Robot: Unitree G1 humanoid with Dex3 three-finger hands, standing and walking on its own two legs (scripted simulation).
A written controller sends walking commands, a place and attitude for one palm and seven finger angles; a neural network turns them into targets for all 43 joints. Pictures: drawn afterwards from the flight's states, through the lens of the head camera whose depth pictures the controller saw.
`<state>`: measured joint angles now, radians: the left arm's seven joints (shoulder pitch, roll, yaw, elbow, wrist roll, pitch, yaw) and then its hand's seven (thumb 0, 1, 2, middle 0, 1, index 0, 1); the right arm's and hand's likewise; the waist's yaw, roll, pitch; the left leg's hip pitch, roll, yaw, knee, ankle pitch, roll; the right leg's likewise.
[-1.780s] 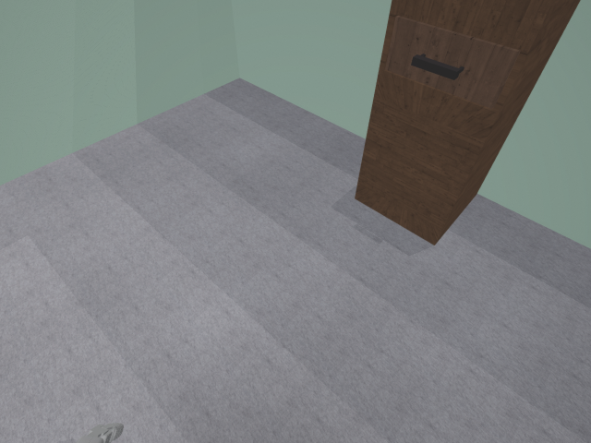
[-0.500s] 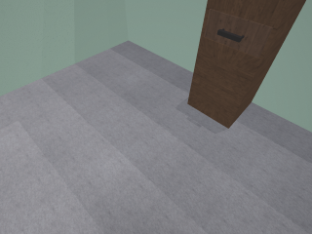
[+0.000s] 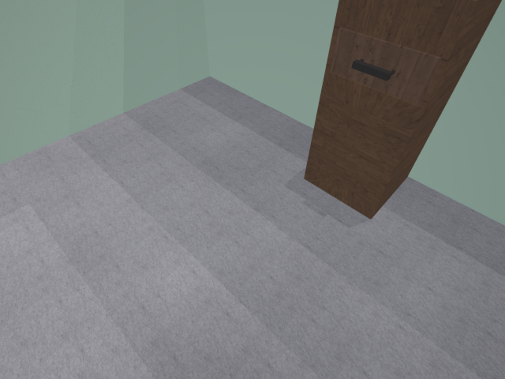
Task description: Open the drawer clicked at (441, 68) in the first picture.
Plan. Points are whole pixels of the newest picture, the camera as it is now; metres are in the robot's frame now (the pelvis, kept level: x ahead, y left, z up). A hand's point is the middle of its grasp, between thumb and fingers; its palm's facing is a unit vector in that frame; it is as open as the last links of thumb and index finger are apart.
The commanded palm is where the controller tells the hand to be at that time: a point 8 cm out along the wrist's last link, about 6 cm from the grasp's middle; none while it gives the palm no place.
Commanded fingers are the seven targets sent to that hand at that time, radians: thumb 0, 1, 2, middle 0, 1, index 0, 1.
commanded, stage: walk to a spot facing it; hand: left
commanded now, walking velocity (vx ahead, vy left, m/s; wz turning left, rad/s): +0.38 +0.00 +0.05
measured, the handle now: (374, 68) +1.19 -0.38 -0.02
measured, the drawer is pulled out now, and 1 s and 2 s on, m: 0.00 0.00 0.00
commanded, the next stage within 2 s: turn to face it in 0.82 s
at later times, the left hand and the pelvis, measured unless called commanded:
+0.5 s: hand (167, 338) +0.24 +0.19 -0.18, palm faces -0.05 -0.99 -0.15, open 7.4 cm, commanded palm none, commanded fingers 0.00 0.90 0.90 -0.20 -0.30 -0.20 -0.30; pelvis +0.16 +0.02 -0.01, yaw -1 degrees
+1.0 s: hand (188, 293) +0.34 +0.17 -0.19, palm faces +0.16 -0.97 -0.16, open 7.3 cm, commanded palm none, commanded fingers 0.00 0.90 0.90 -0.20 -0.30 -0.20 -0.30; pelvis +0.38 +0.00 -0.01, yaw +5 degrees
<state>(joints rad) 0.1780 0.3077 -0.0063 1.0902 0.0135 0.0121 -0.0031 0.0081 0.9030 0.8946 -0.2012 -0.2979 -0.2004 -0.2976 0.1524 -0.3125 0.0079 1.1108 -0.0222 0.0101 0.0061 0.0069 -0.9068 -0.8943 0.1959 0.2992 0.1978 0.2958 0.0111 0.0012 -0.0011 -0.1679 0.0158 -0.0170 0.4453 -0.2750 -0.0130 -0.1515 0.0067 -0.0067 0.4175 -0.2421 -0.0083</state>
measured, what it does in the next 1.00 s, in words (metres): walks ahead: right foot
